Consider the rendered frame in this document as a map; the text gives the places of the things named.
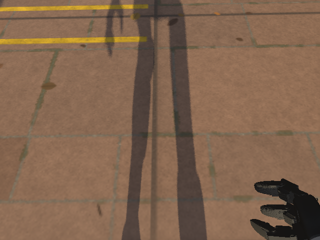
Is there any right robot hand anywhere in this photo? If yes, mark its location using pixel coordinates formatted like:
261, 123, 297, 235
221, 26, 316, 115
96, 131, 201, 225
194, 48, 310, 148
250, 178, 320, 240

